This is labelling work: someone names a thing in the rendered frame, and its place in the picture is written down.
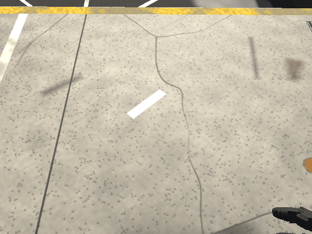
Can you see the right robot hand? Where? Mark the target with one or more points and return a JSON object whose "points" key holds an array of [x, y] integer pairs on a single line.
{"points": [[301, 216]]}

